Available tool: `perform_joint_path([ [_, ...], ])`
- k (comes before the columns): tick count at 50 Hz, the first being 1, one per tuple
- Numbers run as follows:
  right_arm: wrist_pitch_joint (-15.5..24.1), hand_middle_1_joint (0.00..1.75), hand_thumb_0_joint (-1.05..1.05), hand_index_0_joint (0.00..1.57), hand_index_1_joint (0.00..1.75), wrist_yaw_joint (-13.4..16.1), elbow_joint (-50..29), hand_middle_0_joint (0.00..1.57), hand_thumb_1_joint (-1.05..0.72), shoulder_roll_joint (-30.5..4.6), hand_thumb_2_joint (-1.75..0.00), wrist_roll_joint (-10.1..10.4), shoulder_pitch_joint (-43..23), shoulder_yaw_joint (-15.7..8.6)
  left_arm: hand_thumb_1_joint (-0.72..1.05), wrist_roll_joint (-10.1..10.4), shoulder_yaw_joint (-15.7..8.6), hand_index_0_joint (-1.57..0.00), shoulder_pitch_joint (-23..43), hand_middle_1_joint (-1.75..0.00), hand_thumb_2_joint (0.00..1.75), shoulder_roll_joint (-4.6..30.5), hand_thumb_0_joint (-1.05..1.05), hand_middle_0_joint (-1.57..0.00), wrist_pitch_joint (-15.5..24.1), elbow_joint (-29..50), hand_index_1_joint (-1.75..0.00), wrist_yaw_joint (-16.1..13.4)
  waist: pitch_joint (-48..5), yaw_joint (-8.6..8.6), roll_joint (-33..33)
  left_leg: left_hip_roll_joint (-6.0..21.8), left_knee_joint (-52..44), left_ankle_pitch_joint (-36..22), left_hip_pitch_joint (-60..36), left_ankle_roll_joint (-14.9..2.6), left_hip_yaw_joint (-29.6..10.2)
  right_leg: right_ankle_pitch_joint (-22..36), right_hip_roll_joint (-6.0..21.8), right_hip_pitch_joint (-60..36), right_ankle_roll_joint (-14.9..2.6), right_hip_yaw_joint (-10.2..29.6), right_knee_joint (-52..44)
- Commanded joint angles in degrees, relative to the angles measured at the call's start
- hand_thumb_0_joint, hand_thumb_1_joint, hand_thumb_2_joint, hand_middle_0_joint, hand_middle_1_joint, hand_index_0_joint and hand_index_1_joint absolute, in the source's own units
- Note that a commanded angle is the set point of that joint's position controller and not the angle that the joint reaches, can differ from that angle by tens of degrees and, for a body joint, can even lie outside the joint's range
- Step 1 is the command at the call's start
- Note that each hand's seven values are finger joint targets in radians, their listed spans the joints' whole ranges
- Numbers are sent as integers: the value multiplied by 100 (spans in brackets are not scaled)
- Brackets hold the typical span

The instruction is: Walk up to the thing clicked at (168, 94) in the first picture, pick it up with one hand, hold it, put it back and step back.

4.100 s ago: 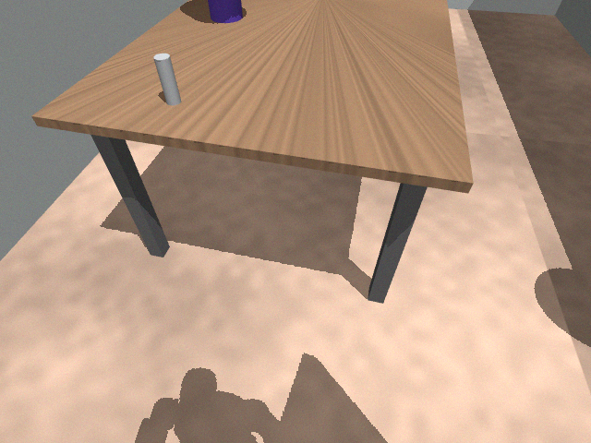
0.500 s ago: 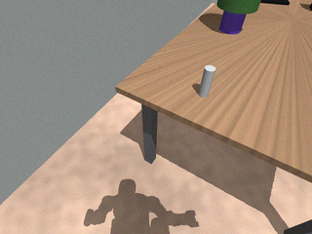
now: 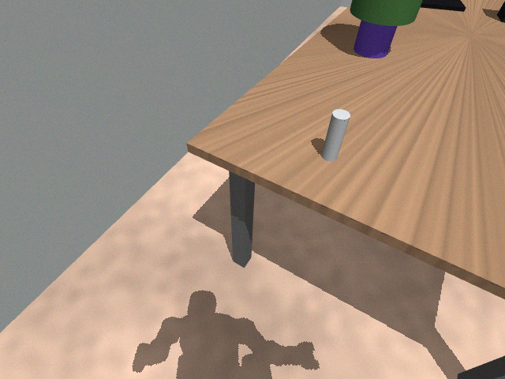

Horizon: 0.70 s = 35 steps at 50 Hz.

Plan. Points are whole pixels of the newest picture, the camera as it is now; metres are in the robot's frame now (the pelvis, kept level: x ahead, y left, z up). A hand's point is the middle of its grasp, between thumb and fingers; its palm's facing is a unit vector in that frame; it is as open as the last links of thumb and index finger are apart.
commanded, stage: walk up
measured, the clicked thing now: (334, 136) +0.65 -0.19 +0.01
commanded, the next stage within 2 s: stand in 0.42 s
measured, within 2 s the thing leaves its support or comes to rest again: neither
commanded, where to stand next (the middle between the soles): +0.04 -0.02 m, yaw +1 degrees
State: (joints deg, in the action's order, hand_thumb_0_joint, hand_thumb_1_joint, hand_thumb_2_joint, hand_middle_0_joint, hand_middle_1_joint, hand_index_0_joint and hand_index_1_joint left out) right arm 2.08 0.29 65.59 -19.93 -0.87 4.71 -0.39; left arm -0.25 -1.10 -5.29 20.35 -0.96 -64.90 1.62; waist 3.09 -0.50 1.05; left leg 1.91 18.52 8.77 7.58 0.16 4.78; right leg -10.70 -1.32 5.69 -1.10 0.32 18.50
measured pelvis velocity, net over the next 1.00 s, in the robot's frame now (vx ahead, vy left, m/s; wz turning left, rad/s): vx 0.01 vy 0.00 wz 0.01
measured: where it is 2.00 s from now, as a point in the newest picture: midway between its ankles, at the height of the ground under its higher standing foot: outside the picture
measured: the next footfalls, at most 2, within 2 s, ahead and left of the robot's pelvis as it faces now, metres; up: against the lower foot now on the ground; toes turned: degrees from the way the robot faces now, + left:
none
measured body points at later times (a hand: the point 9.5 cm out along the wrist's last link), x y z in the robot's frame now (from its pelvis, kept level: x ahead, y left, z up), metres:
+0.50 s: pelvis +0.00 +0.00 +0.00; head +0.01 +0.00 +0.45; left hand +0.08 +0.30 -0.13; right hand +0.08 -0.31 -0.13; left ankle +0.02 +0.12 -0.75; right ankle -0.01 -0.11 -0.75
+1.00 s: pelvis +0.01 +0.00 +0.00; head +0.02 +0.00 +0.45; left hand +0.09 +0.31 -0.13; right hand +0.09 -0.30 -0.13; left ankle +0.02 +0.12 -0.75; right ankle -0.01 -0.11 -0.75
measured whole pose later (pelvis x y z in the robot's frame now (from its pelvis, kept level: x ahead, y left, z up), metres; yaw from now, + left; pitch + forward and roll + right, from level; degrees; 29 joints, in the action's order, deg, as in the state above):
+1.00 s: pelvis +0.01 +0.00 +0.00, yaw +1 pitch -2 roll +0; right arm 1.0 -0.5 66.1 -19.7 -0.9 5.3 0.0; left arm -0.3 0.0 -6.1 20.2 1.0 -65.5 0.4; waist 2.3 -0.5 -0.3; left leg 1.5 17.2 9.2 6.0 0.1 4.2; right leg -10.8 -1.0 3.4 -0.8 -0.2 16.2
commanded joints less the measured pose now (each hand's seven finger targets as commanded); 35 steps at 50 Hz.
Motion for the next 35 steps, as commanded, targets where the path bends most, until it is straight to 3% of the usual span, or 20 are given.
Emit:
perform_joint_path([
  [1,122,30,0,20,30,105,-370,20,-90,-1273,-90,41,-331,-215,90,-9,-212,-20,219,-30,90,1173,0,-20,107,306,-30,-90,-477,31,-180,706,-329,-507,-337,-155,-716,782,776,203,-44,625,-305],
  [9,91,30,0,20,30,96,-342,20,-90,-1290,-90,36,-288,-229,90,-33,-213,-20,204,-30,90,1160,0,-20,114,326,-30,-104,-443,1,-93,694,-322,-246,-334,-185,-691,623,772,246,-66,668,-390],
  [20,82,30,0,20,30,97,-332,20,-90,-1262,-90,36,-245,-225,90,-20,-228,-20,179,-30,90,1145,0,-20,116,332,-30,-114,-351,10,-127,689,-360,-339,-330,-149,-675,692,757,264,-56,672,-397],
  [21,32,30,0,20,30,71,-310,20,-90,-1208,-90,29,-355,-178,90,-8,-170,-20,199,-30,90,1118,0,-20,203,343,-30,-145,-410,62,-352,669,-306,-364,-285,-132,-696,658,884,135,-49,746,-525],
  [25,-1,30,0,20,30,34,-299,20,-90,-1138,-90,36,-219,-137,90,-13,-179,-20,243,-30,90,1208,0,-20,264,299,-30,-181,-381,-2,-180,670,-355,-325,-284,-127,-731,705,904,129,-48,750,-567],
  [35,-4,30,0,20,30,16,-291,20,-90,-1210,-90,16,-204,-137,90,-2,-135,-20,221,-30,90,1186,0,-20,295,276,-30,-214,-424,22,-112,701,-358,-504,-397,-121,-796,724,894,143,-7,643,-531],
])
